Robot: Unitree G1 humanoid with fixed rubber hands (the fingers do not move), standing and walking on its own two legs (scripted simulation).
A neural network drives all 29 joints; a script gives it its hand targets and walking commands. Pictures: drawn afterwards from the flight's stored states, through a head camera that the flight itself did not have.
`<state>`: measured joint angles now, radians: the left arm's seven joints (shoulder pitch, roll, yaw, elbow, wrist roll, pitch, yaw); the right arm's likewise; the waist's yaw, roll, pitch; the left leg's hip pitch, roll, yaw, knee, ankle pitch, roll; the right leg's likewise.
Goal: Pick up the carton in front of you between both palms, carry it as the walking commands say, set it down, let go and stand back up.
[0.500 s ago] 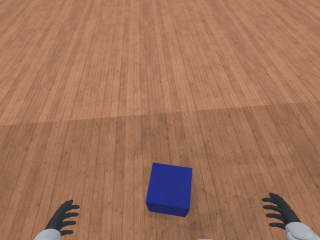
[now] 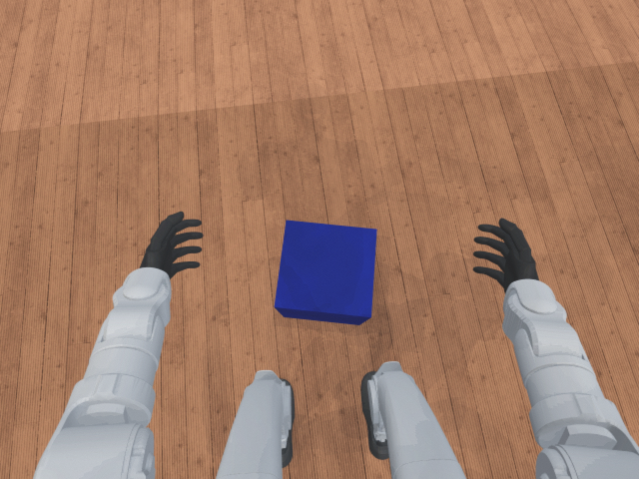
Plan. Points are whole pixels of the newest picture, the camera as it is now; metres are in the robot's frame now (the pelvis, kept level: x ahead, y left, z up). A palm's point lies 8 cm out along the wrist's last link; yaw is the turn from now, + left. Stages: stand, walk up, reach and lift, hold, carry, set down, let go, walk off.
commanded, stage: reach and lift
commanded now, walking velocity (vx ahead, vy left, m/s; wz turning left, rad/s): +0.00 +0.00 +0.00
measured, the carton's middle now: (326, 277) +0.44 -0.01 -0.56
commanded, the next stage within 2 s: none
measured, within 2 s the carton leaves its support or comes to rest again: neither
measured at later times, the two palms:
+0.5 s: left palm (212, 211) +0.49 +0.17 -0.19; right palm (448, 234) +0.42 -0.20 -0.18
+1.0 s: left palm (242, 256) +0.47 +0.17 -0.42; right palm (418, 270) +0.41 -0.21 -0.41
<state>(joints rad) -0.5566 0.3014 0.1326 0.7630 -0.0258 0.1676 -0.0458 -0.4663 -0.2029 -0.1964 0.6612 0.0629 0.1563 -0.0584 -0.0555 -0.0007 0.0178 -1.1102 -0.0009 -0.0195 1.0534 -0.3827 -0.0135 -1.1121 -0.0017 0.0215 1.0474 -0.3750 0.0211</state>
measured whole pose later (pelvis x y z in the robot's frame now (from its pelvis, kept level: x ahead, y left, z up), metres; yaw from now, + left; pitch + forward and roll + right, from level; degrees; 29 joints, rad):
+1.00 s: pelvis -0.06 +0.01 -0.26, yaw -2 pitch +46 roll -2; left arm -1.22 0.39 0.05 1.02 -0.15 0.06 0.06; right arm -1.09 -0.21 -0.23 0.91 0.18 0.03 -0.13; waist -0.07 0.00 0.07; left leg -2.25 -0.05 -0.06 1.96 -0.52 -0.03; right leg -2.24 0.04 0.03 1.93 -0.50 0.06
